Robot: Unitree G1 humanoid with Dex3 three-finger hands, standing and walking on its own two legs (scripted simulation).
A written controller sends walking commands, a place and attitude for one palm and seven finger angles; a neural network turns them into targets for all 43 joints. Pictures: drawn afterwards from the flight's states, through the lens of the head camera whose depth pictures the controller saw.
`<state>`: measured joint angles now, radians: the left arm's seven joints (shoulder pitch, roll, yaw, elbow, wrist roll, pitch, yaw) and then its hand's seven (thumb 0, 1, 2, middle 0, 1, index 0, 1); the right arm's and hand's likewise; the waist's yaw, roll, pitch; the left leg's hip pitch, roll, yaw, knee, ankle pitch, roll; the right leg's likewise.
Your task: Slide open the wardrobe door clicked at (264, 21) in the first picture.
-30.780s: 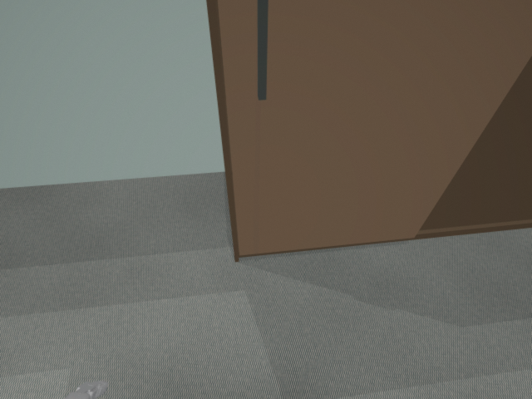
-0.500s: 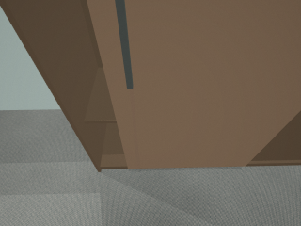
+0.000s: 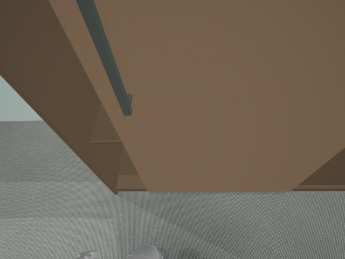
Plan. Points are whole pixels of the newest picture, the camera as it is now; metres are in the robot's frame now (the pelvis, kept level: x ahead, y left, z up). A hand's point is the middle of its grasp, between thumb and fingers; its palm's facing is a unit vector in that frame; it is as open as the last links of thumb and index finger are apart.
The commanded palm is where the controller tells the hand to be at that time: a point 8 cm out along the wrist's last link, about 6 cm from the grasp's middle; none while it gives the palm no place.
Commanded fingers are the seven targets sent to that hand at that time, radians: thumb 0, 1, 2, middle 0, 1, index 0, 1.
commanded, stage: come to a stop and stand still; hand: left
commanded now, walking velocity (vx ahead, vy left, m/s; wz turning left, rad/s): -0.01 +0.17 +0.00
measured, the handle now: (111, 57) +0.45 +0.15 +0.21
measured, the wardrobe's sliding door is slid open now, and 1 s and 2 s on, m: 0.19 0.19 0.19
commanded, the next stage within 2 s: look again from close up in 0.98 s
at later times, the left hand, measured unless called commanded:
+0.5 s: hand out of the picture -0.02 +0.26 -0.17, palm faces +0.07 -0.96 -0.26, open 7.4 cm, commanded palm none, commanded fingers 0.00 0.90 0.90 -0.20 -0.30 -0.20 -0.30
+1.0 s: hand out of the picture -0.07 +0.27 -0.17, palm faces +0.00 -0.98 -0.20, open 7.4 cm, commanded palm none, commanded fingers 0.00 0.90 0.90 -0.20 -0.30 -0.20 -0.30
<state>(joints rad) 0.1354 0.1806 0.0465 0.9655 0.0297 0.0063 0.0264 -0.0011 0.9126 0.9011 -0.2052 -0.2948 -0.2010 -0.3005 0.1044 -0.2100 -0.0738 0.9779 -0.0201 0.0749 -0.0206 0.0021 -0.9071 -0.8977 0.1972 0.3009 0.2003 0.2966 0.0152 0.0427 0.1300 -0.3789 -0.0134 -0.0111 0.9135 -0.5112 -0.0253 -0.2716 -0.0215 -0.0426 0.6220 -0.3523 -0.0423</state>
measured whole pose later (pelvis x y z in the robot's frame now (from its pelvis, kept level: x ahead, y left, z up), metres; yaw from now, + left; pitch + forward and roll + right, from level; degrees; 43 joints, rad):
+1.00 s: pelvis -0.06 +0.09 +0.01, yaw -1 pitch -2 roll +0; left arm 0.36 0.19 -0.01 1.02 0.02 0.01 0.02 0.00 0.91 0.90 -0.20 -0.29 -0.20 -0.30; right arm 0.32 -0.19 -0.01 1.02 -0.02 0.01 0.00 0.01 -0.91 -0.90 0.20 0.30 0.20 0.30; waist 0.00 -0.02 0.01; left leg -0.24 -0.06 0.06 0.48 -0.22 0.07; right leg -0.26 -0.06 0.10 0.47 -0.19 0.03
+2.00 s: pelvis -0.04 +0.06 +0.01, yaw -1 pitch -2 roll +0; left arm 0.28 0.18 -0.02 1.06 0.01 -0.01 0.03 0.00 0.91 0.90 -0.20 -0.29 -0.20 -0.30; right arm 0.25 -0.16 0.01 1.10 -0.01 -0.01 -0.01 0.00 -0.91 -0.90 0.19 0.30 0.20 0.30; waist 0.00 -0.03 0.03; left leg -0.18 -0.01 0.04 0.44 -0.23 0.02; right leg -0.20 -0.02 0.08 0.42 -0.20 0.04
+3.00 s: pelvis -0.02 +0.04 -0.02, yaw +4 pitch +4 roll -1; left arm 0.30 0.35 0.38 -0.04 -0.40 -0.14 -0.43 0.00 -0.02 0.51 -0.27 -0.89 -0.27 -0.89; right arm 0.30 -0.27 0.02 0.60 0.06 -0.29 -0.10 0.02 -0.90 -0.90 0.20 0.30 0.20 0.30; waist 0.03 0.04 -0.07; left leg -0.45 0.01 -0.05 0.77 -0.40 -0.01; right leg -0.43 0.00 -0.02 0.73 -0.38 0.01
